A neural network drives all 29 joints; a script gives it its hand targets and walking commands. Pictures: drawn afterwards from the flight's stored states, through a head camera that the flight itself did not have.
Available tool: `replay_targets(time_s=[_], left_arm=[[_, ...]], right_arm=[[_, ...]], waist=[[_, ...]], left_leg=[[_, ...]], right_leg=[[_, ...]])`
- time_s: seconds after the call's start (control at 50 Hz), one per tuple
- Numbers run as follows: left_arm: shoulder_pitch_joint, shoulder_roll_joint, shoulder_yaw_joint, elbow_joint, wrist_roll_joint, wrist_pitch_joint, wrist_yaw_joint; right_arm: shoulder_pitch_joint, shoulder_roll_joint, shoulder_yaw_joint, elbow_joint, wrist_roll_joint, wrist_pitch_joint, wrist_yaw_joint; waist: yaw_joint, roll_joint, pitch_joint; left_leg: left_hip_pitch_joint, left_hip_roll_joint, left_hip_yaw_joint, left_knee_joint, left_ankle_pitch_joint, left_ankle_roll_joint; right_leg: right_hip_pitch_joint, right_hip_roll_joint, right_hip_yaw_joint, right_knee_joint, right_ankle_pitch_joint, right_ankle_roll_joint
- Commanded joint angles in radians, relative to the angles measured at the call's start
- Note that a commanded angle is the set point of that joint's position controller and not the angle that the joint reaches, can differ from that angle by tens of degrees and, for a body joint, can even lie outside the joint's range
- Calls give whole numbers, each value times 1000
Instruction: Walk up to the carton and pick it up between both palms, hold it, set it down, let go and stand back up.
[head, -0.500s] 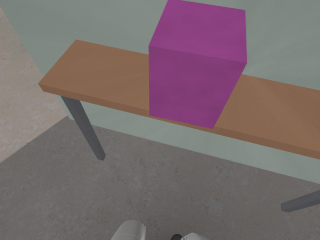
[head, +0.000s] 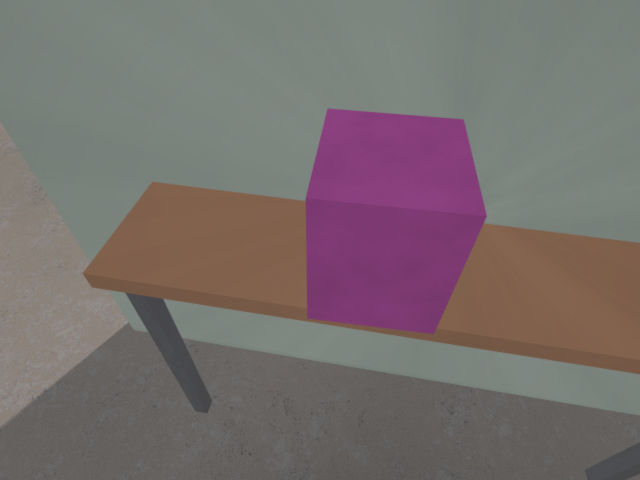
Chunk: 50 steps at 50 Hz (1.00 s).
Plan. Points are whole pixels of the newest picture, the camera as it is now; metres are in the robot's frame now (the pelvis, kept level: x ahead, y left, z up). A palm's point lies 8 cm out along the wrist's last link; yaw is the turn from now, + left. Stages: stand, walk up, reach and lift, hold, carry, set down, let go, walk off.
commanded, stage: walk up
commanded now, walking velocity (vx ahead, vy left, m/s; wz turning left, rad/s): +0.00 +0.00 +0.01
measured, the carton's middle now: (381, 223) +0.48 -0.08 +0.07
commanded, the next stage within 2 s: none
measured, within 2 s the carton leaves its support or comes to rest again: neither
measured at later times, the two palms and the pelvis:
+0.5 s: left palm out of the picture -0.04 +0.18 -0.15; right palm out of the picture +0.02 -0.23 -0.14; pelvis +0.02 -0.01 +0.00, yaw +0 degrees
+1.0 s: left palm out of the picture +0.01 +0.15 -0.13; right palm out of the picture +0.13 -0.28 -0.14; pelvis +0.10 -0.05 +0.01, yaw -4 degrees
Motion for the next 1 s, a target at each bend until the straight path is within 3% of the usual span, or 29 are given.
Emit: replay_targets(time_s=[0.0,0.08,0.14,0.2,0.32,0.42,0.44,0.46,0.48,0.5,0.52,0.54,0.56,0.6,0.64,0.68,0.7,0.72,0.74,0.76,0.78,0.8,0.82,0.86,0.88,0.92,0.94,0.96,0.98], left_arm=[[94,32,2,24,-1,-5,7],[148,26,-11,56,-3,-10,11],[138,44,-6,66,-6,-16,17],[150,34,-13,68,-4,-21,19],[186,9,-25,84,1,-24,19],[217,13,-19,99,-1,-29,24],[198,-1,-20,87,1,-30,24],[257,62,8,58,-5,-28,8],[193,47,10,34,-3,-13,0],[156,2,-2,12,-1,-10,-6],[141,-22,-1,-1,5,-13,-14],[153,-54,-3,-15,18,-23,-18],[155,-59,-2,-14,26,-33,-19],[143,-40,10,-23,25,-58,-22],[223,-46,12,7,18,-72,-22],[357,-31,21,55,19,-73,-12],[457,1,35,76,28,-67,2],[476,64,42,65,36,-60,15],[388,74,40,51,29,-54,28],[331,128,57,43,17,-45,37],[249,149,66,20,26,-44,34],[206,96,55,9,17,-49,25],[199,63,44,10,15,-54,23],[213,72,36,-16,21,-71,20],[257,73,38,-1,12,-80,23],[314,64,27,26,12,-93,22],[346,81,38,38,16,-93,27],[334,55,24,33,12,-94,30],[257,36,13,19,12,-92,27]], right_arm=[[24,-91,-6,-11,-12,-13,4],[40,-88,0,10,-12,-15,7],[76,-60,1,32,-13,-14,7],[75,-63,9,46,-16,-14,5],[82,-49,14,70,-8,-7,2],[87,-29,18,80,-13,-9,0],[113,-27,17,97,-12,-8,-2],[176,-128,-13,82,-11,-8,6],[163,-138,-26,83,-12,2,2],[186,-152,-32,88,-15,6,-3],[208,-144,-39,94,-5,8,-8],[201,-152,-41,105,-10,0,-15],[184,-134,-37,103,-10,-7,-18],[155,-103,-23,99,-24,-18,-12],[69,-103,-26,85,-23,-22,-6],[8,-105,-32,68,-20,-16,3],[-17,-88,-29,39,-17,-18,10],[-46,-49,-17,6,-12,-13,19],[-26,-38,-19,1,-23,-2,30],[20,-26,-22,17,-31,7,43],[48,-36,-27,27,-33,15,49],[27,-34,-24,23,-41,9,54],[50,-19,-25,26,-45,6,57],[65,-59,-40,50,-46,0,56],[56,-37,-37,43,-48,-2,53],[25,-13,-34,39,-43,1,41],[-17,-16,-36,21,-45,5,40],[-21,-11,-32,21,-35,7,33],[-3,27,-21,32,-22,11,21]], waist=[[20,-83,-5],[22,-22,13],[-3,-34,26],[5,-26,30],[-4,33,87],[-4,-42,55],[-3,-25,66],[7,40,-40],[-11,64,85],[-25,121,136],[-24,163,138],[-13,183,104],[-17,129,86],[4,49,40],[60,-12,1],[121,-98,-5],[161,-170,-32],[178,-334,17],[117,-282,101],[76,-252,130],[50,-270,188],[38,-250,218],[20,-197,196],[36,-39,206],[44,-17,226],[45,-43,187],[68,-40,188],[49,-9,146],[0,-104,142]], left_leg=[[1,181,-253,-222,-259,-27],[45,151,-208,-200,-230,-36],[75,146,-188,-181,-188,-36],[69,132,-175,-155,-127,-36],[38,125,-172,-137,-169,-40],[85,128,-177,-107,-117,-28],[68,143,-176,-124,-119,-36],[99,152,-185,-113,-719,-30],[72,178,-207,-182,-830,-36],[96,241,-287,-259,-892,-11],[41,334,-364,-346,-887,20],[40,390,-406,-346,-765,65],[48,396,-400,-325,-664,75],[70,333,-296,-258,-435,62],[-24,241,-166,-197,-349,25],[-253,129,-65,-72,-408,-33],[-413,70,15,69,-459,-80],[-477,33,67,297,-444,-105],[-447,78,-36,427,-351,-106],[-424,101,-63,504,-329,-96],[-399,129,-88,549,-281,-107],[-393,130,-91,562,-268,-110],[-389,121,-94,548,-255,-115],[-445,120,-107,560,-145,-123],[-450,125,-108,545,-91,-133],[-387,114,-83,483,-56,-144],[-413,106,-70,490,-54,-153],[-362,101,-78,436,-54,-151],[-244,84,-60,335,-62,-140]], right_leg=[[-3,-39,65,-86,-39,-39],[-56,-54,73,-109,-45,-36],[-85,-60,80,-118,-45,-34],[-80,-71,85,-120,-29,-41],[-120,-72,107,-120,-42,-47],[-139,-62,97,-127,-58,-42],[-112,-66,94,-119,-23,-41],[-187,-67,115,-57,-581,-56],[-353,-31,98,12,-625,-43],[-465,-5,54,105,-557,-27],[-425,26,-32,291,-351,-16],[-387,-19,-8,379,-242,-28],[-368,-40,9,391,-229,-30],[-275,-42,8,251,-188,-29],[-109,11,-26,91,-118,-37],[176,33,-48,-68,-66,-42],[324,-62,61,-136,-166,-73],[206,-314,354,-291,-438,-109],[14,-405,479,-380,-564,-123],[-103,-457,511,-433,-730,-169],[-154,-452,523,-435,-679,-185],[-152,-373,437,-442,-575,-169],[-100,-325,366,-421,-458,-150],[-24,-321,273,-369,-214,-110],[-20,-311,246,-332,-62,-96],[4,-277,182,-268,259,-92],[36,-294,192,-251,332,-102],[52,-268,145,-205,507,-99],[-5,-213,27,-124,757,-85]])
